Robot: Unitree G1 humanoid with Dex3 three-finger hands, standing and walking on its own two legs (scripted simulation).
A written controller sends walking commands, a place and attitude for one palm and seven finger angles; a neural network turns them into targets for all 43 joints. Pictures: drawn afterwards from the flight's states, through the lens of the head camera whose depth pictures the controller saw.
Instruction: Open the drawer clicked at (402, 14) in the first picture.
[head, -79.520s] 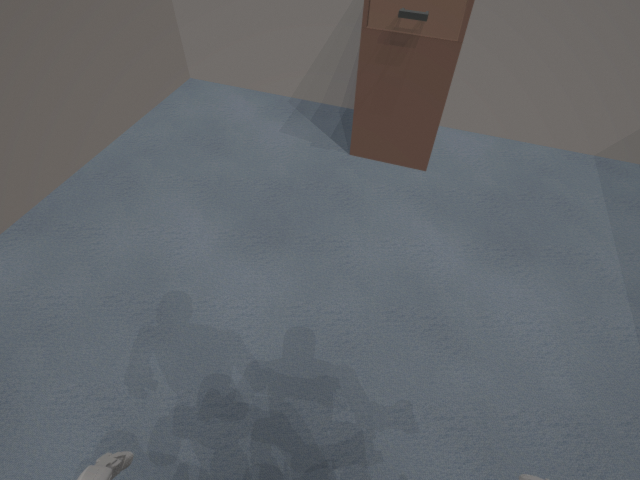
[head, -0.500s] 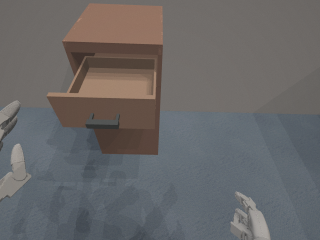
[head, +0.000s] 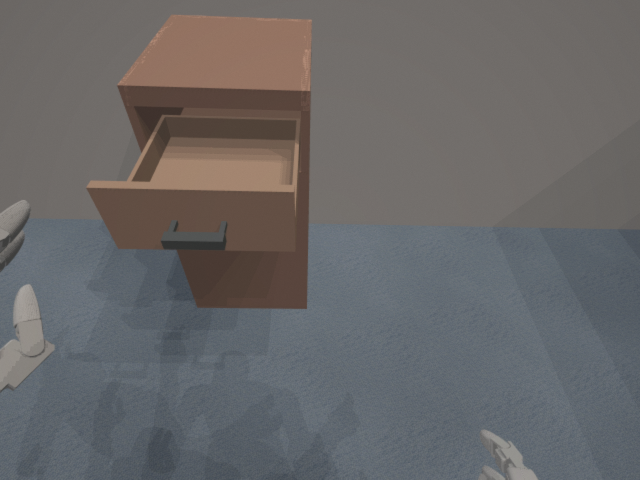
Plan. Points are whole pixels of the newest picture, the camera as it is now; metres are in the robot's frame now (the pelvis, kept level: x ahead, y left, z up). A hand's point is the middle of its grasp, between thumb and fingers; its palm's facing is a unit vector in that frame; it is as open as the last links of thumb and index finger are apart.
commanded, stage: stop stepping back and stand still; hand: left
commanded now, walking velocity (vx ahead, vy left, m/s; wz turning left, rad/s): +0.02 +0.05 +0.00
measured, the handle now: (196, 233) +0.54 +0.24 -0.05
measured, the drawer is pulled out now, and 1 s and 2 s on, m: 0.28 0.28 0.28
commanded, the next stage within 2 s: let the arm hang, fingers relaxed in 1.20 s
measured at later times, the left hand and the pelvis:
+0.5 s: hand (65, 330) +0.22 +0.24 +0.16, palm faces +0.36 -0.80 -0.47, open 7.4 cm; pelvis +0.02 +0.00 +0.01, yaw -1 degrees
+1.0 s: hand (46, 350) +0.21 +0.26 +0.15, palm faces +0.31 -0.84 -0.45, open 7.4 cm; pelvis +0.01 +0.02 +0.01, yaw -1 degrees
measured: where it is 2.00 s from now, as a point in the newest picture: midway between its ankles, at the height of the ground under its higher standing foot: outside the picture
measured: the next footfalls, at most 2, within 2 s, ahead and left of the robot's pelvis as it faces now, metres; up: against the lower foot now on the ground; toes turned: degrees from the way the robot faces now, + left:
right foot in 0.06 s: +0.05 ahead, -0.09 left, +0.00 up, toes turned -6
left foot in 0.32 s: +0.08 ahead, +0.12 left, +0.00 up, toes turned +1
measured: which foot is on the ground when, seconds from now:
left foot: down 0.00-0.06, up 0.08-0.30, down 0.32-1.00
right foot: up 0.00-0.04, down 0.06-1.00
